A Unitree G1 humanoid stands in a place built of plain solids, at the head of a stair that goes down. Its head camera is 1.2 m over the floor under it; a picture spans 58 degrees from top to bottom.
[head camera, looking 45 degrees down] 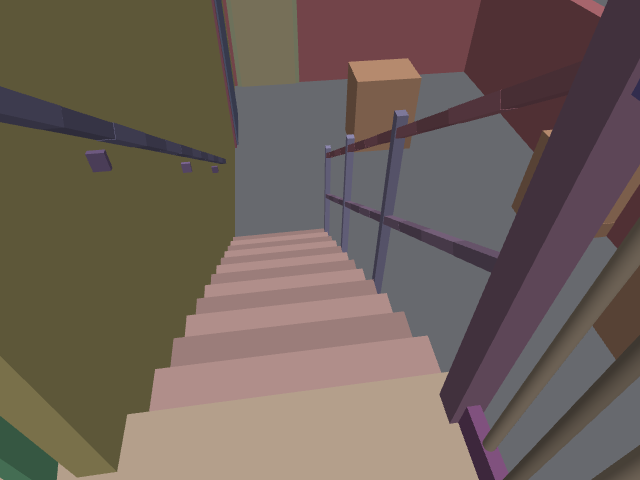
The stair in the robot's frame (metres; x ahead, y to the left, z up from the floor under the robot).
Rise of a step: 0.17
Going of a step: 0.23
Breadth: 0.98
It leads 8 degrees to the left of straight ahead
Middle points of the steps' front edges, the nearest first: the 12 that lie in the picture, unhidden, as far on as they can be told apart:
0.58 0.06 0.00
0.81 0.09 -0.17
1.04 0.12 -0.33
1.26 0.15 -0.50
1.49 0.18 -0.67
1.72 0.21 -0.84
1.95 0.25 -1.01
2.18 0.28 -1.17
2.41 0.31 -1.34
2.64 0.34 -1.51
2.87 0.37 -1.68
3.10 0.41 -1.85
